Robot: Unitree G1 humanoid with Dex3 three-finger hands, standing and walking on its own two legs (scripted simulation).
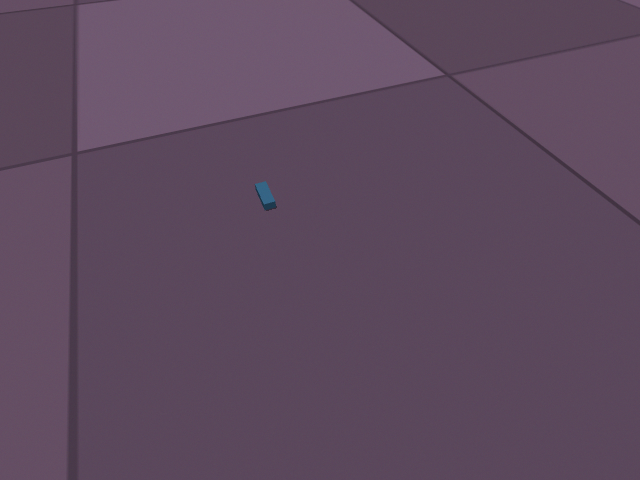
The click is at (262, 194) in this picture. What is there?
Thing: flat box
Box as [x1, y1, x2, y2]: [255, 181, 275, 209]
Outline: 265,181 255,184 255,188 264,209 274,207 275,202
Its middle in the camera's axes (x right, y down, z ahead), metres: -0.27 -0.23 +1.81
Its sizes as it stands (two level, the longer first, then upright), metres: 0.151 0.055 0.038
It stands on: the floor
